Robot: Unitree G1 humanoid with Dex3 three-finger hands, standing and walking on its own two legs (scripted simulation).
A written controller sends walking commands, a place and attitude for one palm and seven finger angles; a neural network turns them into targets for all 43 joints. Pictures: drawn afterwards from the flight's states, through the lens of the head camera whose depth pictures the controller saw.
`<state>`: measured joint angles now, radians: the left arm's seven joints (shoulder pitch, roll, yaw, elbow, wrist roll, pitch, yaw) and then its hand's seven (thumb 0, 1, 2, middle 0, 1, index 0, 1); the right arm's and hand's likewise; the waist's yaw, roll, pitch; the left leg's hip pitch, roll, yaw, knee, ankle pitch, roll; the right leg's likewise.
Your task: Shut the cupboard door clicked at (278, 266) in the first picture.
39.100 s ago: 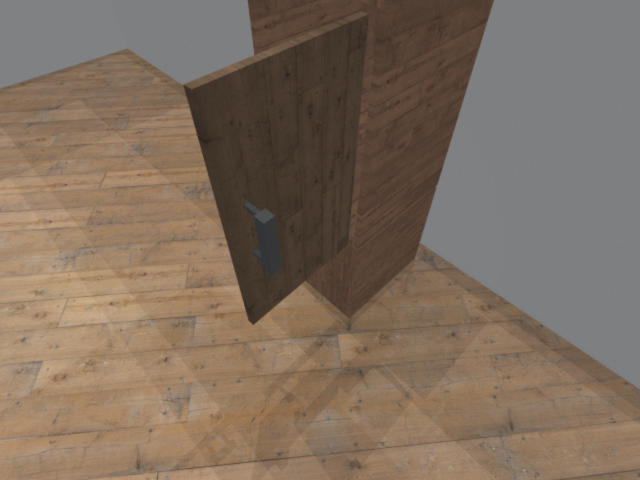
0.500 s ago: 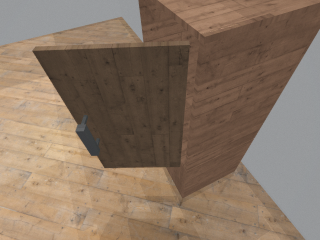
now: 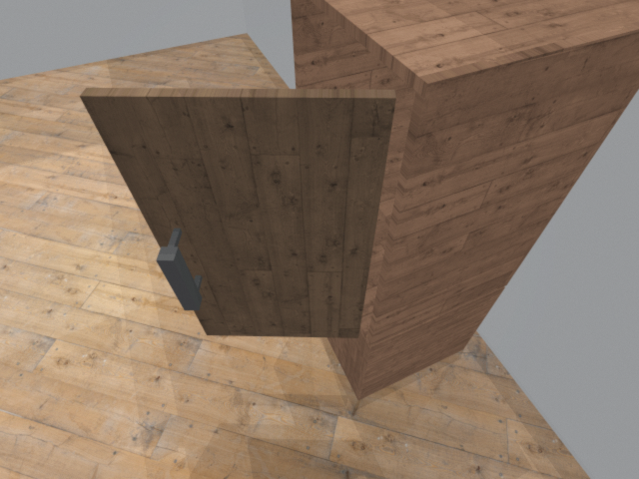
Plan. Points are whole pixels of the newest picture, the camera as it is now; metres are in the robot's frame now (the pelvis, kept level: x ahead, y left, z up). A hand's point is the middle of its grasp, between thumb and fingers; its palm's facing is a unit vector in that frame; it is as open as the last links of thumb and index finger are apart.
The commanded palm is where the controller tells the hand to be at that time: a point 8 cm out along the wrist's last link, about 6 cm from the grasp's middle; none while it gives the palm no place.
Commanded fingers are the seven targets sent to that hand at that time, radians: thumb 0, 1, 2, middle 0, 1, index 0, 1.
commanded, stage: look again from close up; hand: left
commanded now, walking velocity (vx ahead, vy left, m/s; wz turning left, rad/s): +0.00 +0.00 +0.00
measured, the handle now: (184, 270) +0.42 +0.25 -0.04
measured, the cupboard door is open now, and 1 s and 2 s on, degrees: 64 64 64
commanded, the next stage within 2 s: raise the hand and make a fist in 0.04 s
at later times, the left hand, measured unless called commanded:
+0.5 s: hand (173, 475) +0.14 +0.19 -0.06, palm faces +0.01 -1.00 -0.02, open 6.5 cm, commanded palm +0.10 +0.25 -0.06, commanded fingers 0.00 0.90 0.90 -0.53 -0.66 -0.53 -0.66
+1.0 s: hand (144, 471) +0.14 +0.22 -0.06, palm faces +0.04 -1.00 -0.05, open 4.1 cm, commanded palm +0.11 +0.27 -0.05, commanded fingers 0.00 0.90 0.90 -0.99 -1.16 -0.99 -1.16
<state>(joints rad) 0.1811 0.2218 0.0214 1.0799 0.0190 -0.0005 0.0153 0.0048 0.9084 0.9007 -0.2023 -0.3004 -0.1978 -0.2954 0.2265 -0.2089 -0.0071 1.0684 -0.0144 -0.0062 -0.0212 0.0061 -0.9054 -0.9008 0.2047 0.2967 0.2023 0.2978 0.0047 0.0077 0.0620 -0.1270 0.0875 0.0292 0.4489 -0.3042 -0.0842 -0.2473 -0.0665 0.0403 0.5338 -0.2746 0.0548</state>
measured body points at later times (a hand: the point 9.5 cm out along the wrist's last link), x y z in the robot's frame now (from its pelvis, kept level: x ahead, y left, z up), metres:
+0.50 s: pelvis -0.06 +0.00 -0.10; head -0.01 +0.01 +0.35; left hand +0.13 +0.24 -0.06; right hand +0.18 -0.24 -0.13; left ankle -0.04 +0.17 -0.73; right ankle +0.01 -0.15 -0.73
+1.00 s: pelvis -0.07 +0.02 -0.11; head +0.00 +0.04 +0.33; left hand +0.13 +0.28 -0.05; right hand +0.11 -0.20 -0.19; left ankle -0.04 +0.17 -0.74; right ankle +0.01 -0.15 -0.73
